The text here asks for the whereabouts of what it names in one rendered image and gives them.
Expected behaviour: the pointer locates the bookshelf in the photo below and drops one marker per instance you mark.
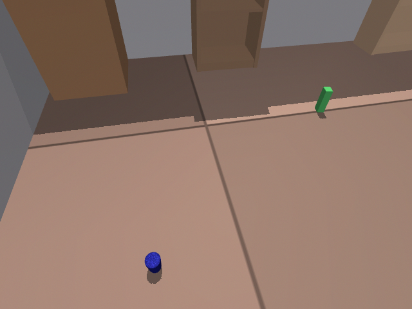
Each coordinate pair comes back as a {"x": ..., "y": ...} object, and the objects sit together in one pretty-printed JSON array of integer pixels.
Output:
[
  {"x": 386, "y": 27},
  {"x": 227, "y": 34}
]

